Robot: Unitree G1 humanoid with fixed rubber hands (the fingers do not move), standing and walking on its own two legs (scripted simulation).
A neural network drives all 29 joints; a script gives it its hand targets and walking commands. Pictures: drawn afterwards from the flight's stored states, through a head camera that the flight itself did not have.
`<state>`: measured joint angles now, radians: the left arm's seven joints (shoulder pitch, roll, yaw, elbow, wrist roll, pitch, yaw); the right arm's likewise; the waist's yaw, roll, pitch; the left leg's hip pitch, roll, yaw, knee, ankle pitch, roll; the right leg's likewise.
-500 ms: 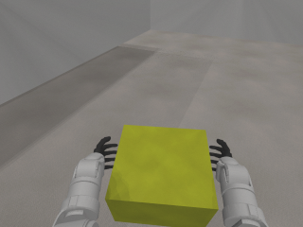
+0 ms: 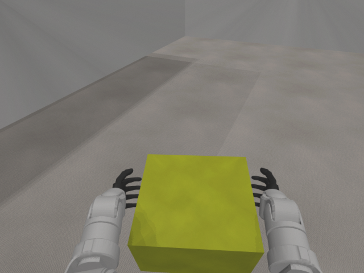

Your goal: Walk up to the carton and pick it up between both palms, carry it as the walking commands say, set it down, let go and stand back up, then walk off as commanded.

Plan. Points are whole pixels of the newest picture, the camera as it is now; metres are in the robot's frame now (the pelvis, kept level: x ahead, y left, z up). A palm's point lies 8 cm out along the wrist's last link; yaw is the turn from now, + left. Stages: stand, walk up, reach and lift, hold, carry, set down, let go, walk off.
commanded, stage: reach and lift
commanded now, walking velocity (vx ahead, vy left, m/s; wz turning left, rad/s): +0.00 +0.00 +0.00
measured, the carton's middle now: (194, 212) +0.32 -0.02 -0.04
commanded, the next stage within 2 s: hold in 0.16 s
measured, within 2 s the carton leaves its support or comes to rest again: neither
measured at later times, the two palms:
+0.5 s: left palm (118, 205) +0.28 +0.16 +0.05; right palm (276, 205) +0.27 -0.20 +0.06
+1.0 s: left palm (105, 190) +0.30 +0.19 +0.08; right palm (257, 187) +0.30 -0.16 +0.09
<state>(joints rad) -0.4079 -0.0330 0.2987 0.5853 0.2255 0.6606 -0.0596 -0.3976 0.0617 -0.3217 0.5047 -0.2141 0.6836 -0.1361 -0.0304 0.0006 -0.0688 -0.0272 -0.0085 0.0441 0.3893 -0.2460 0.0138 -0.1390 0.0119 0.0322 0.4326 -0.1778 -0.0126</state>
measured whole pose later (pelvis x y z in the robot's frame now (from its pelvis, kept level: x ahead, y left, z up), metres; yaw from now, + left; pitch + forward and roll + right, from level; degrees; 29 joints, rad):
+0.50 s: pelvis -0.02 +0.00 +0.00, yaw +0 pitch -8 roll +1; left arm -0.37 -0.05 0.30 0.54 0.23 0.67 -0.06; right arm -0.38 0.06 -0.32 0.50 -0.21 0.68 -0.12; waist -0.03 0.00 -0.07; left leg -0.02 -0.01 0.04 0.38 -0.22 0.01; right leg -0.13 0.01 0.03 0.42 -0.15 -0.01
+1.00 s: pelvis +0.00 +0.02 +0.00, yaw +0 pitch -2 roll -2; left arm -0.36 -0.06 0.21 0.22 0.22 0.92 0.07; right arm -0.37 0.08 -0.23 0.23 -0.16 0.88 -0.19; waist -0.03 0.01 -0.11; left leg -0.17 0.02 0.06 0.50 -0.29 0.04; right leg -0.37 0.00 -0.06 0.74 -0.28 -0.01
